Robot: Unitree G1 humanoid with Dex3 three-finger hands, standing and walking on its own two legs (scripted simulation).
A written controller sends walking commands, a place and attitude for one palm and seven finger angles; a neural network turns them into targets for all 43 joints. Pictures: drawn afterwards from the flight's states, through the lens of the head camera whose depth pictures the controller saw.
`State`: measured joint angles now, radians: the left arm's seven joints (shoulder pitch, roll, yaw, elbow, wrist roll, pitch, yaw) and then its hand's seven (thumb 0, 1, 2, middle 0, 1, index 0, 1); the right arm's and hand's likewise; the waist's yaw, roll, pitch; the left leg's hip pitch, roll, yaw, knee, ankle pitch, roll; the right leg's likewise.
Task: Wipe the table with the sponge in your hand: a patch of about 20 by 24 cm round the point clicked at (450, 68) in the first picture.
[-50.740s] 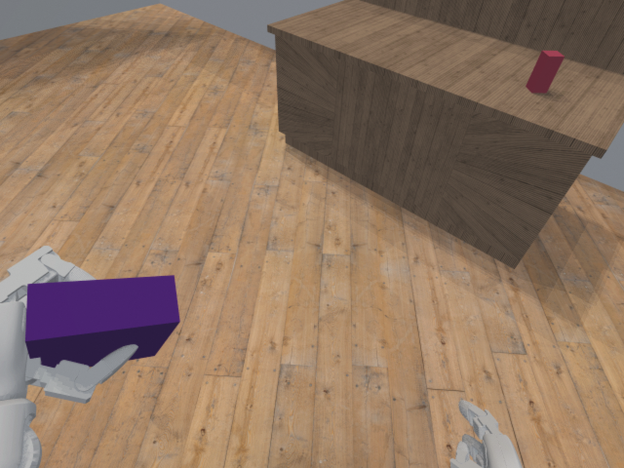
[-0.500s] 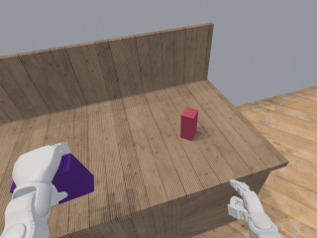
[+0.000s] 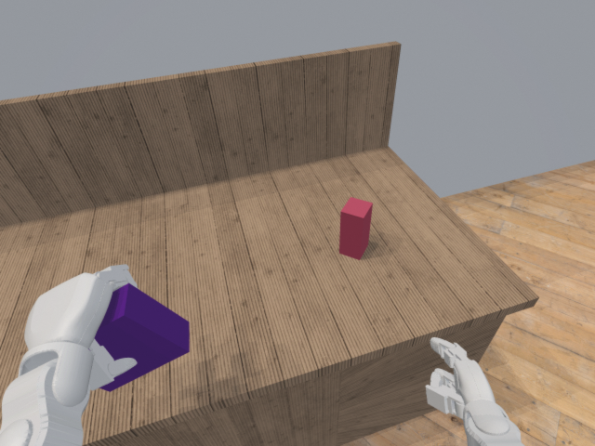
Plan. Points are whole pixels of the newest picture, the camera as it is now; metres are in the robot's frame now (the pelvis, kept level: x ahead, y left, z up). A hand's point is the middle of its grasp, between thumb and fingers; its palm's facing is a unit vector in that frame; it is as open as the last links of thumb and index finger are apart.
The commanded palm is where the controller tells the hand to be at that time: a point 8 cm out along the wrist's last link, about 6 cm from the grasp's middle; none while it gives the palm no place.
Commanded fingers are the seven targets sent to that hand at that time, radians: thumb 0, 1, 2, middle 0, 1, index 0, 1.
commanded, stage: step back with the hand held close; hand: left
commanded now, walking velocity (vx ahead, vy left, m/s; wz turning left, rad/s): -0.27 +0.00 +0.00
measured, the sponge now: (129, 346) +0.20 +0.27 +0.06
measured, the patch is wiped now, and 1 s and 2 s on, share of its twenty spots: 1.00 1.00 1.00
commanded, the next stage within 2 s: stop stepping back and stand still in 1.52 s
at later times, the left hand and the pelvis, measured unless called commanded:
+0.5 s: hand (96, 321) +0.18 +0.27 +0.14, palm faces +0.34 -0.85 -0.40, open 9.2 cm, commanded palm +0.13 +0.31 +0.17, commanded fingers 0.00 0.10 1.30 -1.20 -1.60 -1.20 -1.60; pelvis -0.03 +0.03 -0.02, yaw +1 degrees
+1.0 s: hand (73, 357) +0.14 +0.26 +0.15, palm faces +0.33 -0.86 -0.39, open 9.2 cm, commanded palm +0.08 +0.31 +0.17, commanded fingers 0.00 0.10 1.30 -1.20 -1.60 -1.20 -1.60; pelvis -0.07 +0.03 -0.03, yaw +2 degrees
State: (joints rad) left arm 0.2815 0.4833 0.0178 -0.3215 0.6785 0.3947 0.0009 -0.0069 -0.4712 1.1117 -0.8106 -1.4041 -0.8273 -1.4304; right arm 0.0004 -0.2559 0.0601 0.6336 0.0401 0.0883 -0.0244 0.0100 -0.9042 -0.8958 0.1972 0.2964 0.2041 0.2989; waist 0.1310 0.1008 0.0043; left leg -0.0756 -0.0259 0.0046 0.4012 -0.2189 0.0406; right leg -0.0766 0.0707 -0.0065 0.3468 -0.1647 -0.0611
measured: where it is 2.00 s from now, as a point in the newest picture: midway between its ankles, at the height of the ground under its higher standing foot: outside the picture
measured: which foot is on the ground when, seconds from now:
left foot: down 0.00-1.00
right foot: down 0.00-1.00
